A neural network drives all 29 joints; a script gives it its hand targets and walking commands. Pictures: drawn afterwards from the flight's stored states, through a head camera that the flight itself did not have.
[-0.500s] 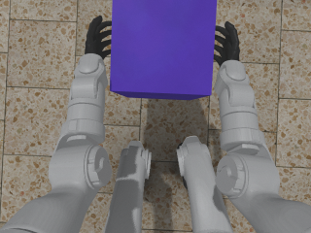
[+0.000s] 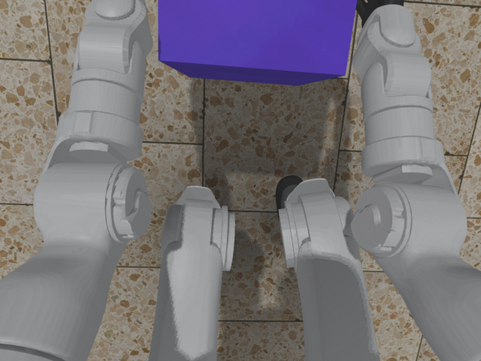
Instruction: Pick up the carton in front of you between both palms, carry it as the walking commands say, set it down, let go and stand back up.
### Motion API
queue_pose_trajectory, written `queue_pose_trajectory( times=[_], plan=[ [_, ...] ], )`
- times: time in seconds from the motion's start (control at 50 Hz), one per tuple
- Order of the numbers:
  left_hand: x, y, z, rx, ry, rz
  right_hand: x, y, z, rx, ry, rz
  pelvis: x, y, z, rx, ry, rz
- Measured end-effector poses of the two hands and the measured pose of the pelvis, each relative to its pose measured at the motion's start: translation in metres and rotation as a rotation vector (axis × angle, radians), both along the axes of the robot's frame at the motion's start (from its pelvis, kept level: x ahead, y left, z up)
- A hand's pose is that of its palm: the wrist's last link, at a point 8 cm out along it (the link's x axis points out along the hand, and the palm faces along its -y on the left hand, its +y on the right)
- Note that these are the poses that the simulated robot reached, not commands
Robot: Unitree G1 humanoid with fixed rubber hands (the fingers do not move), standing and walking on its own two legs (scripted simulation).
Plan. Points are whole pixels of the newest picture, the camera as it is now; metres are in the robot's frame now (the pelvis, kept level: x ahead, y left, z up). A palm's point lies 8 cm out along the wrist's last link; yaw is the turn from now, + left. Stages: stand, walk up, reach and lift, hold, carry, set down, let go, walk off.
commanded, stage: set down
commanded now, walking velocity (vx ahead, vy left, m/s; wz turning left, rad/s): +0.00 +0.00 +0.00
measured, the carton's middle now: (253, 2) +0.56 -0.02 -0.24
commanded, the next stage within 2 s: none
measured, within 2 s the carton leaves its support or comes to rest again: rests again in 0.40 s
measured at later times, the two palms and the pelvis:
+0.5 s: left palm out of the picture +0.55 +0.13 -0.19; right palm (371, 18) +0.52 -0.17 -0.19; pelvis +0.00 +0.00 -0.03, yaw +0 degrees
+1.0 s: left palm out of the picture +0.55 +0.13 -0.20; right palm (373, 16) +0.53 -0.18 -0.20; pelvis +0.00 +0.00 -0.04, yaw +0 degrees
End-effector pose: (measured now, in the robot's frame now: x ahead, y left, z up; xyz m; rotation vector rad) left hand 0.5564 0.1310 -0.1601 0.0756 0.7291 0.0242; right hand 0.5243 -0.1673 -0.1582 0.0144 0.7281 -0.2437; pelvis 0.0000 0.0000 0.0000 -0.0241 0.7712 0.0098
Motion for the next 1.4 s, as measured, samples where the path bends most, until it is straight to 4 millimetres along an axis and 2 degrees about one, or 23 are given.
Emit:
queue_pose_trajectory(
  times=[0.08, 0.22, 0.46, 0.94, 1.18, 1.22, 1.3, 1.4],
  plan=[
    [0.003, -0.001, -0.014, 0.005, 0.013, -0.011, 0.002, -0.001, -0.013, 0.003, 0.013, -0.007, 0.005, 0.001, -0.008, -0.004, -0.031, 0.001],
    [0.009, -0.002, -0.019, 0.003, 0.007, -0.012, 0.007, -0.002, -0.018, 0.009, 0.005, -0.012, 0.011, 0.001, -0.018, -0.005, -0.04, 0.002],
    [-0.005, -0.001, -0.034, 0.012, 0.039, -0.018, -0.004, -0.003, -0.032, 0.009, 0.041, 0.024, 0.005, 0.0, -0.027, -0.003, -0.098, 0.007],
    [-0.002, 0.001, -0.039, -0.051, 0.014, -0.064, 0.0, -0.012, -0.039, 0.031, 0.041, 0.084, -0.003, 0.0, -0.036, -0.014, -0.166, 0.006],
    [-0.001, 0.002, -0.05, -0.047, 0.009, -0.095, 0.003, -0.013, -0.047, 0.02, 0.036, 0.09, -0.004, 0.002, -0.038, -0.02, -0.19, 0.007],
    [-0.004, 0.006, -0.059, -0.02, 0.022, -0.09, 0.001, -0.015, -0.053, 0.003, 0.044, 0.084, -0.004, 0.002, -0.038, -0.022, -0.192, 0.007],
    [-0.007, 0.028, -0.07, 0.028, 0.027, -0.03, -0.006, -0.027, -0.066, -0.023, 0.063, 0.04, -0.003, 0.0, -0.039, -0.02, -0.189, 0.008],
    [0.001, 0.047, -0.065, 0.043, -0.008, 0.007, -0.002, -0.041, -0.066, -0.032, 0.028, 0.012, -0.002, -0.002, -0.044, -0.014, -0.182, 0.008]
  ],
)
